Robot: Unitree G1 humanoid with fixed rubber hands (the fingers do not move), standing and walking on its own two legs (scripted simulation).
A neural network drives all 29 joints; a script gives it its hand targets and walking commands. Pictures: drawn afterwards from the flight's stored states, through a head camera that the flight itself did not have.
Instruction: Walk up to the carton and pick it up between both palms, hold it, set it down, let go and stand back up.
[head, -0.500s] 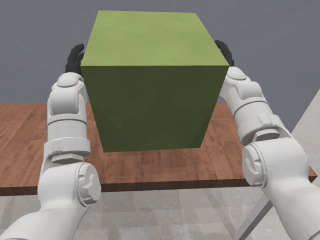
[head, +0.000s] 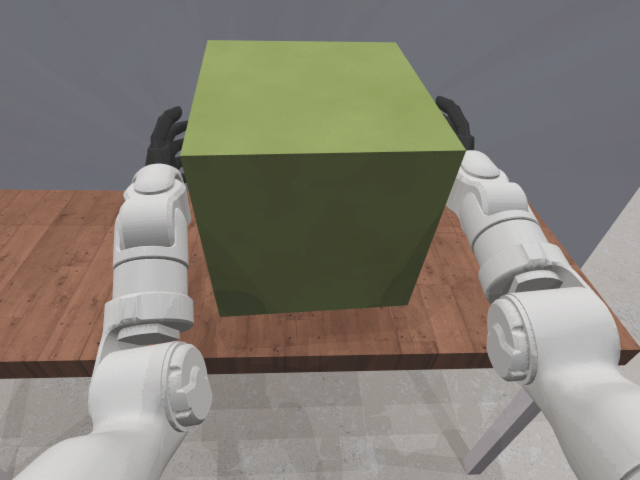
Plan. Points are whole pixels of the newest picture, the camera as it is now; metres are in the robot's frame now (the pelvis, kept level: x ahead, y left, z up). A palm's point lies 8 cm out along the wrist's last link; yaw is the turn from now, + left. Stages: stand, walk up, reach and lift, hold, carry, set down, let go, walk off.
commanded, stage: set down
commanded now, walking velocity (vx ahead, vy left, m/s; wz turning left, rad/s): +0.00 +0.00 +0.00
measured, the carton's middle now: (310, 176) +0.45 +0.02 +0.19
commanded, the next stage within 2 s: none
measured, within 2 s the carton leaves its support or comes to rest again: rests again in 1.88 s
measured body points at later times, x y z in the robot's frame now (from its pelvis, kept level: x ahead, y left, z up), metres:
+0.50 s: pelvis +0.00 +0.00 +0.00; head -0.03 +0.02 +0.45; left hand +0.41 +0.21 +0.20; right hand +0.45 -0.15 +0.21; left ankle +0.04 +0.15 -0.75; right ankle -0.03 -0.11 -0.75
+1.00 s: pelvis +0.01 +0.00 +0.00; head +0.01 +0.00 +0.45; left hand +0.42 +0.20 +0.16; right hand +0.47 -0.16 +0.17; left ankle +0.04 +0.15 -0.75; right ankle -0.03 -0.11 -0.75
